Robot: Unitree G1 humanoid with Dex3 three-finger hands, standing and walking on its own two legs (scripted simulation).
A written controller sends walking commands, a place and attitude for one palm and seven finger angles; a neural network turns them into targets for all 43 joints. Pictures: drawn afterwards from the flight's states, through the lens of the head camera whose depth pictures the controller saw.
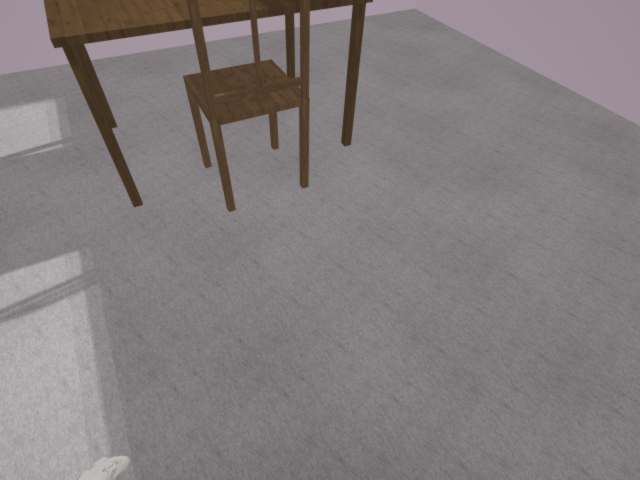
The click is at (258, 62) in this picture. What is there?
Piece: chair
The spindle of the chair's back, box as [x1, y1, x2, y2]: [249, 0, 261, 87]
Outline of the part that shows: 249,0 257,86 260,87 261,74 255,2 254,0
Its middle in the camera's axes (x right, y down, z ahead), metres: -0.22 -0.68 +1.30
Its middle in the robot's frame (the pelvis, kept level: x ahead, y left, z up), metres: +1.42 +0.28 -0.04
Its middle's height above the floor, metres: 0.72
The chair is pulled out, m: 0.00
